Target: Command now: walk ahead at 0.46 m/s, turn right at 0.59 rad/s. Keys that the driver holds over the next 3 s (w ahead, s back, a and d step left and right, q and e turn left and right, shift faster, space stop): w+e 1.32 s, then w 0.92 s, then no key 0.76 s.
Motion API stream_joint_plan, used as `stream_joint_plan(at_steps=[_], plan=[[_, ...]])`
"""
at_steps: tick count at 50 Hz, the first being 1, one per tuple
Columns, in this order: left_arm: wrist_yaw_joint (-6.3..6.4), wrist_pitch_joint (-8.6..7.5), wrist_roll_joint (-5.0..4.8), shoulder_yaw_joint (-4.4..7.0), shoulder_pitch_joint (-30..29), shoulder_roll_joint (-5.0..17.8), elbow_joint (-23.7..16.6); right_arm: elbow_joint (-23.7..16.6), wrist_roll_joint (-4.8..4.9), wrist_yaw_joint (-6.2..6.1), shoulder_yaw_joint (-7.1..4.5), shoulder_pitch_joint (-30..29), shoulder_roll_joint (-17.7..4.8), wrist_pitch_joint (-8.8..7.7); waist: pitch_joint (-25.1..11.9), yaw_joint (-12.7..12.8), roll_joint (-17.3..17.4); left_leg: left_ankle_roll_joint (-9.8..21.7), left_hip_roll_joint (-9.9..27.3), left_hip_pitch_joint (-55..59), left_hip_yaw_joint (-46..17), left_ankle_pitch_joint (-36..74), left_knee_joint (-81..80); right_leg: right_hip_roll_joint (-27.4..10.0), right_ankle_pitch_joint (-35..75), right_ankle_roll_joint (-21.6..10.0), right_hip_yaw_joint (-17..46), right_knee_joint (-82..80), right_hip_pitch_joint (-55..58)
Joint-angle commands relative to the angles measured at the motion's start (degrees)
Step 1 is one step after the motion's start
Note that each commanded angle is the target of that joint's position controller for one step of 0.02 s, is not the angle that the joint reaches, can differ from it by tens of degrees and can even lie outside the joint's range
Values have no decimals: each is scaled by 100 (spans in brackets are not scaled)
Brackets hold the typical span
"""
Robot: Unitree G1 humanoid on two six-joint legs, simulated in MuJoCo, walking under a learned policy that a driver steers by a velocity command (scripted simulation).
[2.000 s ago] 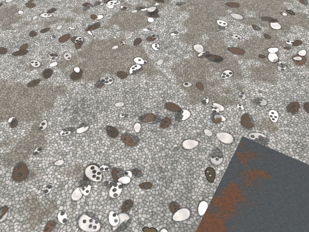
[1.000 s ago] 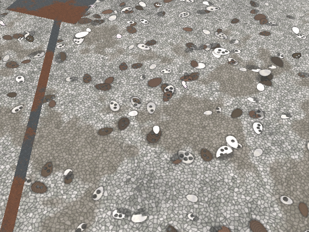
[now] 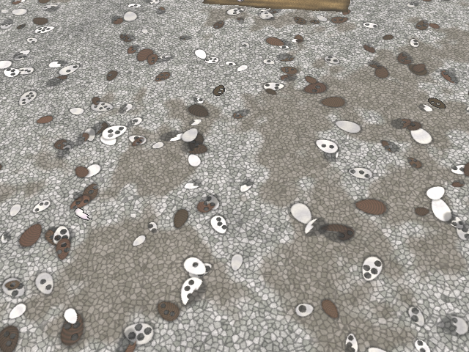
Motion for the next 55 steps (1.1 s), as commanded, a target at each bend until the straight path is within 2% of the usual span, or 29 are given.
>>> stream_joint_plan(at_steps=[1,6,8,12,13,14,15,16,17,18,19,20,22,25,31,36,38,39,40,41,42,43,44,45,46,48,49,51,55], plan=[[126,-131,47,240,-224,917,-397,-464,-94,18,-130,-318,-547,-74,-89,-70,-586,-144,83,-1083,-157,728,-564,-1341,1762,-1170,1678,-1440,780],[270,-126,-89,317,300,1078,-51,-736,-9,84,79,-1509,-128,-87,160,313,-652,-225,-420,-255,-22,2239,-2926,-950,1691,-827,1186,-1387,239],[282,-121,-137,337,530,1114,67,-831,72,140,64,-1788,-219,-112,202,395,-676,-155,-501,0,-147,2438,-3336,-1091,1421,-784,1451,-1327,325],[322,-45,-131,368,584,1081,185,-831,85,161,-52,-1628,-504,-154,188,223,-836,104,-482,361,-363,1875,-3712,-1364,1598,-584,1962,-791,960],[315,-11,-110,374,560,1070,179,-787,79,142,-100,-1381,-575,-169,69,104,-911,205,-547,756,-251,1591,-3758,-1322,2063,-526,2008,-514,1016],[296,7,-86,333,495,958,140,-666,52,102,-193,-829,-710,-185,-287,-188,-874,367,-582,1612,-117,1592,-3938,-1037,2672,-379,1863,139,951],[265,14,-14,229,380,722,-5,-590,-44,58,-265,15,-919,-196,-1112,-602,-683,694,32,3180,-619,1496,-3670,-689,2231,-188,1657,1473,302],[265,-29,-106,84,1129,225,-120,-438,-146,21,-394,790,-1395,-133,-2217,-478,844,1574,1498,5546,-3017,317,-3873,136,37,274,985,3764,-1760],[257,-71,-177,75,1308,495,-98,-424,-22,75,-290,788,-1004,-97,-2406,-393,1561,1705,1919,5677,-4504,-783,-4598,33,-1870,337,1090,4698,-2588],[246,-51,-233,212,790,971,-86,-481,40,32,-182,468,-600,-43,-1423,-477,914,1443,1724,4881,-3728,-1292,-4753,-305,-1435,366,1027,5054,-2977],[252,-22,-170,227,337,1053,-178,-503,23,-3,-134,161,-470,16,-795,-427,425,1259,1524,4025,-2915,-803,-4823,-541,-989,379,744,4977,-2920],[240,-15,-90,234,66,982,-265,-445,-9,-13,-97,-63,-369,45,-325,-296,249,1215,1300,3231,-2332,-182,-4991,-719,-712,377,664,4688,-2765],[197,71,-120,234,152,762,-261,-387,-59,-29,-69,-296,-273,5,-40,-24,489,1150,1015,2387,-1540,350,-5339,-969,-448,355,612,4344,-2268],[196,170,-89,173,-3,509,-339,-220,-8,-30,-138,-328,-421,-91,152,56,355,1297,1072,2110,-871,902,-5695,-1076,-145,422,532,3918,-2394],[40,65,-65,101,-813,389,-463,14,12,-64,-206,-203,-698,-27,309,-193,103,1100,883,2542,426,1763,-5731,-1021,1537,442,227,2159,-2388],[-133,49,-93,83,-1561,389,-778,223,155,-56,-289,211,-983,142,561,-433,103,922,1114,3304,838,2091,-5529,-859,1251,189,-206,1129,-2294],[-155,71,-58,171,-1425,558,-838,240,228,-72,-339,196,-1146,220,383,-236,235,813,1157,3613,1038,3733,-4917,-566,628,-32,-483,963,-1875],[-143,95,-41,262,-1055,713,-783,232,264,-87,-362,172,-1226,264,97,17,322,740,1111,3664,1167,4776,-4245,-318,358,-171,-665,915,-1312],[-106,116,-55,419,-195,951,-565,211,295,-103,-341,90,-1188,309,-350,530,246,592,937,3377,1379,5289,-3104,-14,586,-367,-805,577,-148],[-10,170,-86,631,891,1370,-280,145,194,-135,-243,177,-958,294,-918,1006,-88,340,730,2173,1420,4265,-1488,-149,770,-630,-252,510,1663],[55,143,-173,738,791,2138,-293,-222,-105,-72,47,693,-99,180,-1297,322,-1835,-68,-310,-572,1162,-1058,695,-1739,0,-1647,2931,157,3601],[10,19,-129,592,950,1749,-534,-300,67,-15,52,229,-405,-35,-2298,679,-1287,-39,-622,-1245,-309,-1688,1501,-2255,-1061,-2056,4808,-869,3978],[-27,-80,-58,466,802,1361,-434,-471,304,25,-55,-418,-806,-145,-1484,815,-845,84,-348,-1735,-431,-1102,1474,-2126,-686,-1696,4044,-1058,3522],[-24,-127,-57,416,531,1225,-411,-512,270,7,-6,-515,-706,-210,-962,590,-571,164,-116,-1612,-404,-610,1005,-1905,-180,-1515,3370,-1021,2745],[-10,-129,-53,347,114,1030,-459,-443,106,-33,-13,-503,-697,-220,-610,332,-312,131,70,-1241,-412,-321,500,-1681,467,-1360,2796,-1016,1945],[45,-136,51,273,-303,882,-591,-381,12,-22,-61,-322,-744,-111,-410,-1,-467,40,196,-546,-445,-8,-1,-1427,1269,-1318,2297,-1235,1009],[73,-149,38,277,-343,901,-569,-359,-15,-15,-50,-278,-670,-58,-361,-56,-435,-44,177,-440,-377,49,-239,-1381,1574,-1347,2137,-1300,776],[149,-162,9,301,-245,1004,-471,-395,-58,-20,10,-446,-486,24,-196,-56,-352,-216,91,-348,-256,372,-832,-1241,1925,-1335,1769,-1371,327],[249,-111,-45,342,27,1124,-286,-589,-31,33,142,-1343,-219,24,67,278,-521,-333,-253,104,-179,1957,-2660,-832,1306,-977,1314,-1308,-121]])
